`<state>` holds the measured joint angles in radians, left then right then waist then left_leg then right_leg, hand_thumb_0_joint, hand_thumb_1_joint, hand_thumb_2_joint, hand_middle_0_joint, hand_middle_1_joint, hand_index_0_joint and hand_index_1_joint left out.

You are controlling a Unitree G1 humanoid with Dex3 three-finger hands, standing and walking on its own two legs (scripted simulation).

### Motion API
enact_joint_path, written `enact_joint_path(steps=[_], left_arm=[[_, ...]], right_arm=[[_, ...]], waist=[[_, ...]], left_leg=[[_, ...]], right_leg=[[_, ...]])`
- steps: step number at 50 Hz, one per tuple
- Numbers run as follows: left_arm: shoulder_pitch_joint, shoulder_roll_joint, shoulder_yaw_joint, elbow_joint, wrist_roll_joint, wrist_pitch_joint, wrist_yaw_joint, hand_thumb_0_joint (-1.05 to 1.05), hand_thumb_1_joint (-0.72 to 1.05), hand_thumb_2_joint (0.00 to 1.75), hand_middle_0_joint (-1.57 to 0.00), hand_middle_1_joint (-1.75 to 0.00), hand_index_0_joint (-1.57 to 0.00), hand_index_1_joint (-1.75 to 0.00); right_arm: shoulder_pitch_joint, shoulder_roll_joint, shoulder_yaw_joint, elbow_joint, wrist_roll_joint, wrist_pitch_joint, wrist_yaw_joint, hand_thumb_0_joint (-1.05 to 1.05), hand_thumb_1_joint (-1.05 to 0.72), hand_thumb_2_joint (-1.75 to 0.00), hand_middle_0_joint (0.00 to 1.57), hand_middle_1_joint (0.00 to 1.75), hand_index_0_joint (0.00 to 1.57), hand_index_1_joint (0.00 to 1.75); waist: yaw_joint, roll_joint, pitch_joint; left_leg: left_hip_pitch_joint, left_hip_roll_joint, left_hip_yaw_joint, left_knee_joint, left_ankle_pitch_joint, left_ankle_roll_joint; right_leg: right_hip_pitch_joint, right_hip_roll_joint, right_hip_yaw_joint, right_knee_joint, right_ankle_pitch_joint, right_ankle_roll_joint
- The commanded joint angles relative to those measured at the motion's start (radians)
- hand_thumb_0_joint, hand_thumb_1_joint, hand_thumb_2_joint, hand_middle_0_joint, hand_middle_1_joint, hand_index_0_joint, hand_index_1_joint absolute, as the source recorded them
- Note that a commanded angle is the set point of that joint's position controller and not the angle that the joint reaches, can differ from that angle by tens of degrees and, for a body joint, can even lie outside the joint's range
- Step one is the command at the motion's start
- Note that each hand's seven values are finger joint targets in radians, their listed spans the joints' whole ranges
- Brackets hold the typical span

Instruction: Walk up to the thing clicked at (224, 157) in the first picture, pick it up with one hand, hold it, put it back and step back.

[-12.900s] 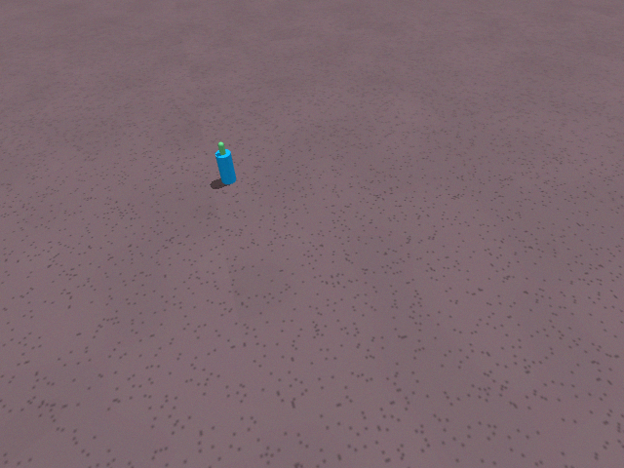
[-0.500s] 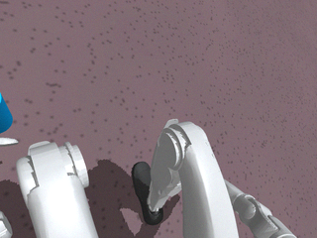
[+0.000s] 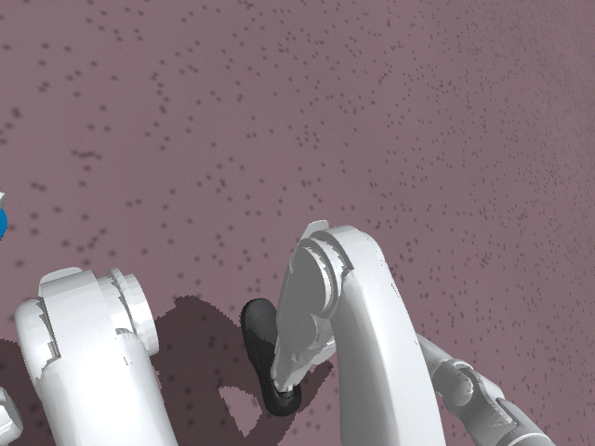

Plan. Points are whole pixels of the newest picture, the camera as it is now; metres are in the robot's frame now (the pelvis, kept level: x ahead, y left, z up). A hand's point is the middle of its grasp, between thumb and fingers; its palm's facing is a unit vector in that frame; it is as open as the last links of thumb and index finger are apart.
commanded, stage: close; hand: left
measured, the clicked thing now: out of the picture +0.44 +0.31 -0.17
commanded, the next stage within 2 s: settle in 0.10 s
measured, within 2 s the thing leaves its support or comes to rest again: leaves its support in 0.58 s
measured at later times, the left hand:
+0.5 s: hand out of the picture +0.42 +0.30 -0.15, palm faces +0.42 -0.91 -0.01, open 10.6 cm
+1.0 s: hand out of the picture +0.39 +0.33 -0.05, palm faces +0.41 -0.91 -0.06, open 10.7 cm
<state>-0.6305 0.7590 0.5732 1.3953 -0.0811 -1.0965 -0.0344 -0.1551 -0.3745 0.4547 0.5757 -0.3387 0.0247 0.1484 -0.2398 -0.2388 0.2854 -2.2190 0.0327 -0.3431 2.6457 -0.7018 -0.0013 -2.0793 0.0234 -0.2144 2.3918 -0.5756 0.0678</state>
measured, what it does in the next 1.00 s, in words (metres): stands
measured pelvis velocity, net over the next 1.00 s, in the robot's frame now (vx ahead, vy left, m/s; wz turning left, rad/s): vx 0.02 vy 0.00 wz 0.09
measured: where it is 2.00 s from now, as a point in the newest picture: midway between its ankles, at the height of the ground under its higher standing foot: (206, 415)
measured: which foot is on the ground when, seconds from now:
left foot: down 0.00-1.00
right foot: down 0.00-1.00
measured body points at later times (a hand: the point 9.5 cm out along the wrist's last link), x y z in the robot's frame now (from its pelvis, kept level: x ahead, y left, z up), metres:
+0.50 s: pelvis +0.00 +0.00 +0.00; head +0.23 +0.17 +0.34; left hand +0.39 +0.35 -0.15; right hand +0.17 -0.26 -0.04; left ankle +0.08 +0.12 -0.25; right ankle +0.15 -0.13 -0.25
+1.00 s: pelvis +0.02 +0.00 +0.04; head +0.22 +0.13 +0.42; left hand +0.36 +0.38 -0.04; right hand +0.20 -0.24 -0.06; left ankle +0.08 +0.12 -0.25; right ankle +0.15 -0.13 -0.25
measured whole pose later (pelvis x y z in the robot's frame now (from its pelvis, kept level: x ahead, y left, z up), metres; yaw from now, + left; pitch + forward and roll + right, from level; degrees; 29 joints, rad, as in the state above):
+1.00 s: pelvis +0.02 +0.00 +0.04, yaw +5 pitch +26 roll -12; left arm -0.51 0.55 0.44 0.92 -0.13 -0.72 -0.09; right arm 0.00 -0.30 0.20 0.66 -0.18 0.05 0.12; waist -0.14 -0.08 0.04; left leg -2.24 0.02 -0.20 2.48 -0.71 0.01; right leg -2.12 -0.03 -0.12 2.32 -0.65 0.04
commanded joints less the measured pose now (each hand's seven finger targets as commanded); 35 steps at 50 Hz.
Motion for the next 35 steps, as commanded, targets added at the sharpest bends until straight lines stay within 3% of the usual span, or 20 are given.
enact_joint_path(steps=[1,3,8,13,16,18,20,23,24,25,26,28,30,32,34,35], left_arm=[[-0.243,0.261,0.038,-0.153,-0.003,-0.070,0.035,0.00,0.34,0.80,-0.78,-0.76,-0.76,-0.78],[-0.260,0.236,0.025,-0.143,0.000,-0.069,0.040,0.00,0.35,0.85,-0.83,-0.82,-0.81,-0.84],[-0.204,0.221,0.022,-0.168,0.001,-0.065,0.031,0.00,0.36,1.00,-0.97,-0.99,-0.96,-1.01],[-0.196,0.194,-0.001,-0.201,0.000,-0.062,0.021,0.00,0.33,1.18,-1.08,-1.19,-1.06,-1.22],[-0.208,0.228,0.014,-0.270,-0.006,-0.056,0.013,0.00,0.34,1.23,-1.13,-1.26,-1.11,-1.29],[-0.212,0.190,-0.004,-0.300,-0.016,-0.046,0.008,0.00,0.33,1.26,-1.14,-1.28,-1.13,-1.32],[-0.213,0.228,0.031,-0.346,-0.018,-0.036,0.014,0.00,0.30,1.30,-1.17,-1.33,-1.16,-1.37],[-0.245,0.210,0.001,-0.456,-0.017,-0.017,0.012,0.00,0.27,1.31,-1.20,-1.37,-1.18,-1.40],[-0.234,0.254,0.042,-0.507,-0.016,-0.010,0.020,0.00,0.25,1.32,-1.21,-1.37,-1.19,-1.41],[-0.224,0.219,0.011,-0.512,-0.017,0.003,0.015,0.00,0.24,1.31,-1.21,-1.38,-1.19,-1.41],[-0.239,0.203,0.000,-0.559,-0.018,0.010,0.016,0.00,0.22,1.30,-1.22,-1.38,-1.21,-1.41],[-0.236,0.195,-0.004,-0.616,-0.021,0.036,0.021,0.00,0.19,1.30,-1.20,-1.38,-1.19,-1.41],[-0.230,0.147,-0.034,-0.624,-0.027,0.067,0.018,0.00,0.13,1.29,-1.21,-1.38,-1.20,-1.42],[-0.260,0.173,-0.020,-0.713,-0.029,0.082,0.022,0.00,0.12,1.28,-1.19,-1.37,-1.18,-1.40],[-0.272,0.141,-0.053,-0.760,-0.026,0.103,0.014,0.00,0.11,1.27,-1.18,-1.37,-1.18,-1.40],[-0.277,0.154,-0.041,-0.797,-0.028,0.112,0.010,0.00,0.11,1.28,-1.19,-1.38,-1.19,-1.41]], right_arm=[[0.046,-0.350,-0.118,-0.017,-0.009,0.009,-0.024,0.00,-0.87,-0.90,0.20,0.30,0.20,0.30],[0.048,-0.351,-0.119,-0.019,-0.010,0.013,-0.024,0.00,-0.87,-0.90,0.20,0.30,0.20,0.30],[0.054,-0.346,-0.125,-0.012,-0.014,0.011,-0.021,0.00,-0.89,-0.90,0.20,0.30,0.20,0.30],[0.043,-0.352,-0.134,-0.020,-0.009,0.012,-0.016,0.00,-0.90,-0.91,0.20,0.30,0.20,0.30],[0.049,-0.351,-0.140,-0.014,-0.006,0.010,-0.017,0.00,-0.90,-0.91,0.20,0.30,0.20,0.30],[0.050,-0.349,-0.146,-0.020,-0.002,0.008,-0.016,0.00,-0.90,-0.91,0.20,0.30,0.20,0.30],[0.066,-0.348,-0.156,-0.018,0.002,0.008,-0.016,0.00,-0.90,-0.91,0.20,0.30,0.20,0.30],[0.080,-0.337,-0.172,-0.014,0.010,0.007,-0.017,0.00,-0.90,-0.91,0.20,0.30,0.20,0.30],[0.093,-0.341,-0.182,-0.017,0.011,0.007,-0.019,0.00,-0.90,-0.91,0.20,0.30,0.20,0.30],[0.101,-0.329,-0.186,0.002,0.017,0.010,-0.020,0.00,-0.90,-0.91,0.20,0.30,0.20,0.30],[0.113,-0.326,-0.191,-0.002,0.018,0.009,-0.019,0.00,-0.90,-0.91,0.20,0.30,0.20,0.30],[0.135,-0.309,-0.205,0.021,0.027,0.009,-0.022,0.00,-0.90,-0.91,0.20,0.30,0.20,0.30],[0.148,-0.291,-0.216,0.032,0.039,0.012,-0.025,0.00,-0.90,-0.91,0.20,0.30,0.20,0.30],[0.161,-0.287,-0.233,0.036,0.047,0.012,-0.030,0.00,-0.90,-0.91,0.20,0.30,0.20,0.30],[0.177,-0.275,-0.251,0.040,0.058,0.013,-0.034,0.00,-0.90,-0.91,0.20,0.30,0.20,0.30],[0.186,-0.273,-0.262,0.047,0.066,0.013,-0.036,0.00,-0.90,-0.91,0.20,0.30,0.20,0.30]], waist=[[-0.090,0.520,-0.597],[-0.109,0.509,-0.584],[-0.085,0.517,-0.612],[-0.082,0.548,-0.608],[-0.067,0.570,-0.650],[-0.072,0.573,-0.653],[-0.054,0.589,-0.689],[-0.042,0.642,-0.733],[-0.028,0.652,-0.775],[-0.021,0.661,-0.764],[-0.028,0.691,-0.787],[-0.011,0.703,-0.811],[-0.015,0.668,-0.796],[0.005,0.711,-0.817],[-0.001,0.713,-0.850],[0.017,0.716,-0.866]], left_leg=[[0.377,0.041,0.086,-0.343,0.089,-0.022],[0.370,0.041,0.081,-0.345,0.086,-0.022],[0.389,0.041,0.091,-0.338,0.118,-0.023],[0.411,0.044,0.081,-0.359,0.121,-0.032],[0.416,0.041,0.098,-0.349,0.126,-0.029],[0.418,0.039,0.099,-0.352,0.134,-0.029],[0.432,0.039,0.101,-0.360,0.136,-0.030],[0.461,0.037,0.113,-0.374,0.141,-0.034],[0.481,0.037,0.113,-0.378,0.166,-0.035],[0.492,0.037,0.114,-0.384,0.171,-0.037],[0.510,0.036,0.115,-0.390,0.188,-0.040],[0.528,0.036,0.122,-0.401,0.197,-0.039],[0.489,0.031,0.132,-0.410,0.141,-0.030],[0.521,0.031,0.132,-0.431,0.137,-0.032],[0.541,0.031,0.129,-0.447,0.135,-0.031],[0.551,0.029,0.132,-0.454,0.152,-0.031]], right_leg=[[0.269,0.047,-0.104,-0.149,0.120,-0.072],[0.261,0.045,-0.109,-0.150,0.118,-0.069],[0.285,0.047,-0.103,-0.152,0.143,-0.070],[0.263,0.044,-0.110,-0.141,0.140,-0.073],[0.287,0.047,-0.101,-0.145,0.149,-0.074],[0.285,0.044,-0.101,-0.144,0.155,-0.074],[0.296,0.043,-0.097,-0.147,0.154,-0.077],[0.299,0.040,-0.084,-0.148,0.158,-0.082],[0.314,0.041,-0.081,-0.148,0.176,-0.084],[0.292,0.038,-0.074,-0.146,0.174,-0.086],[0.297,0.038,-0.072,-0.141,0.187,-0.089],[0.288,0.036,-0.054,-0.148,0.185,-0.094],[0.273,0.036,-0.041,-0.173,0.141,-0.095],[0.255,0.032,-0.031,-0.177,0.137,-0.099],[0.236,0.027,-0.023,-0.177,0.129,-0.102],[0.231,0.024,-0.014,-0.176,0.138,-0.104]])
